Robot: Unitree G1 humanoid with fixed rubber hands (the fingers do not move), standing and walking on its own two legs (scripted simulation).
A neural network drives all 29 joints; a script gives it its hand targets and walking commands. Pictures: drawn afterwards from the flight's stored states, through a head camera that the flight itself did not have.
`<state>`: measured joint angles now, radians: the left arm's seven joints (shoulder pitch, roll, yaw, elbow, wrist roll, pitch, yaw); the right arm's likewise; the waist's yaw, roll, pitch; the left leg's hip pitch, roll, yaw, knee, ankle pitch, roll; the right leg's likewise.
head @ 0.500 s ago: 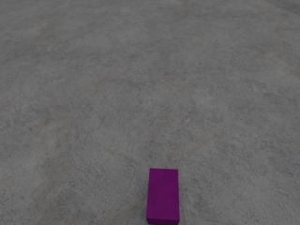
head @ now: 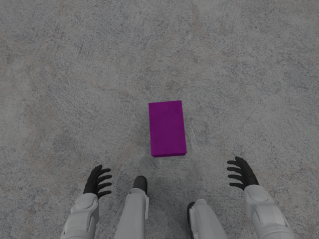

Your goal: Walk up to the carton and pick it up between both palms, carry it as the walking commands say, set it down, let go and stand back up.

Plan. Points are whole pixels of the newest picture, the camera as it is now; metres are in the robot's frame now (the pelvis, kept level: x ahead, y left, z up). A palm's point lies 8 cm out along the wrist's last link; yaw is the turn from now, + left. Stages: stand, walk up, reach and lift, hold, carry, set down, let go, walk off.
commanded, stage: reach and lift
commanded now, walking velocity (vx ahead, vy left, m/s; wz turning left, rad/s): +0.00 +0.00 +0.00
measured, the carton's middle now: (167, 130) +0.48 +0.05 -0.62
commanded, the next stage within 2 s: none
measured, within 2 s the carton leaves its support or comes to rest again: neither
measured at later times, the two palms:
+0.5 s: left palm (97, 143) +0.35 +0.24 -0.17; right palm (216, 128) +0.40 -0.10 -0.15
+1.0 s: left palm (105, 123) +0.42 +0.24 -0.22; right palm (204, 111) +0.47 -0.08 -0.22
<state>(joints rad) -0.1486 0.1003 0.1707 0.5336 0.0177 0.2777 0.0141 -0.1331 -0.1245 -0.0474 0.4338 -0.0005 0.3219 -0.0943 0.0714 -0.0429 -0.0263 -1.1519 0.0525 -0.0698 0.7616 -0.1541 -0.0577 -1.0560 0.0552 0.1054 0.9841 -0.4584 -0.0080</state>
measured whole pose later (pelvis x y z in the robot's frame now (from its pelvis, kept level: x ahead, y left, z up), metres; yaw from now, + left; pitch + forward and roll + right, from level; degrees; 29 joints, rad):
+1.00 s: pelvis -0.06 +0.05 -0.07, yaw +1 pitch +27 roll -6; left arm -1.14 0.17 0.19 0.46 -0.06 0.37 0.23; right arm -1.23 -0.29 -0.24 0.64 0.06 0.29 -0.01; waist 0.06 0.07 0.52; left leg -1.44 -0.04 -0.20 1.18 -0.21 -0.08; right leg -1.24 0.06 0.03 1.28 -0.52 0.07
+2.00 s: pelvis -0.09 +0.05 -0.29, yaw -4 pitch +34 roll -4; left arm -1.42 0.32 0.17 0.87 -0.24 0.19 0.20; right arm -1.53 -0.37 -0.04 0.94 0.17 0.20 -0.11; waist 0.11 0.04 0.52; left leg -2.18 -0.05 -0.14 1.92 -0.32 -0.10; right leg -1.98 0.12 0.09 2.10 -0.71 0.14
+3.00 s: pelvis -0.08 +0.07 -0.34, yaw -7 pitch +35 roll +1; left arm -1.65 0.35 0.18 1.36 -0.29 0.00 0.08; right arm -1.56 -0.37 0.15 1.09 0.19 0.10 -0.09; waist 0.12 0.06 0.52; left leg -2.33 0.07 -0.05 2.09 -0.38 -0.04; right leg -2.19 0.07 0.13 2.27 -0.69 0.12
